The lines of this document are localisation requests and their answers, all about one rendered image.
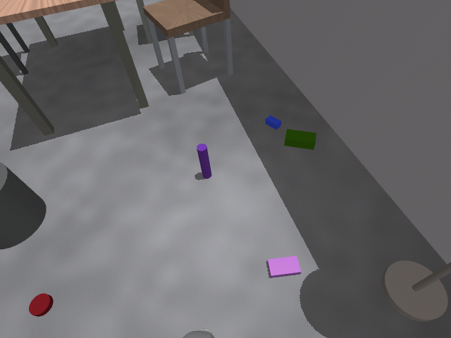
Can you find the floor lamp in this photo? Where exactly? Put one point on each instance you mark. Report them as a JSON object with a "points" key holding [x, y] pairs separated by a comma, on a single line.
{"points": [[414, 291]]}

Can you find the table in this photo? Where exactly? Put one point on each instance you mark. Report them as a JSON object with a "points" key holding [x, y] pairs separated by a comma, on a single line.
{"points": [[17, 10]]}

